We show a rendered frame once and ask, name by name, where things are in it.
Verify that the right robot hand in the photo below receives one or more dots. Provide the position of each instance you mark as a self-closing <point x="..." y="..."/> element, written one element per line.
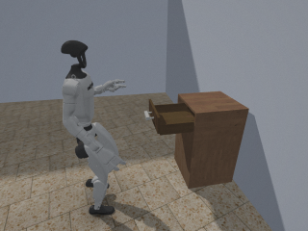
<point x="105" y="155"/>

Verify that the right robot upper arm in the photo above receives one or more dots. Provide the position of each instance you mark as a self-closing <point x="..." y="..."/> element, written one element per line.
<point x="70" y="92"/>

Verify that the left robot hand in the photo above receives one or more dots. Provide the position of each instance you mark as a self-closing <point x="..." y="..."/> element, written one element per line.
<point x="110" y="85"/>

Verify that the handle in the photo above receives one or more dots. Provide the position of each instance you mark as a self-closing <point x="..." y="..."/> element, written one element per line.
<point x="146" y="114"/>

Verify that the cabinet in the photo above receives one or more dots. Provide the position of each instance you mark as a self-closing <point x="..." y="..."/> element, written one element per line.
<point x="208" y="155"/>

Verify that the robot right forearm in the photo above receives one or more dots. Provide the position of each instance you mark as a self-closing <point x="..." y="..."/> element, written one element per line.
<point x="82" y="135"/>

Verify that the drawer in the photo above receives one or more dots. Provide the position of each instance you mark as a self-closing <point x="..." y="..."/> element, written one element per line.
<point x="176" y="118"/>

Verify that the right robot shin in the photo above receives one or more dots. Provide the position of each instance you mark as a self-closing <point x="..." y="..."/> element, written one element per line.
<point x="98" y="193"/>

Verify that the robot left forearm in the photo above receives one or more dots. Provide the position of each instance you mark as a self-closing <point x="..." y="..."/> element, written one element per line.
<point x="98" y="89"/>

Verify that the robot left foot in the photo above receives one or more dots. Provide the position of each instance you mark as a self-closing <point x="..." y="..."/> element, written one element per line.
<point x="89" y="184"/>

